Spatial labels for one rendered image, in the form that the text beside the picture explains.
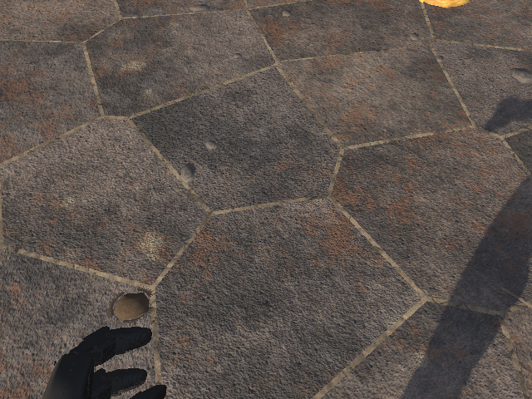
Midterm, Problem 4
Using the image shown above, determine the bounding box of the left robot hand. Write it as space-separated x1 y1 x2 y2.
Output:
42 326 167 399

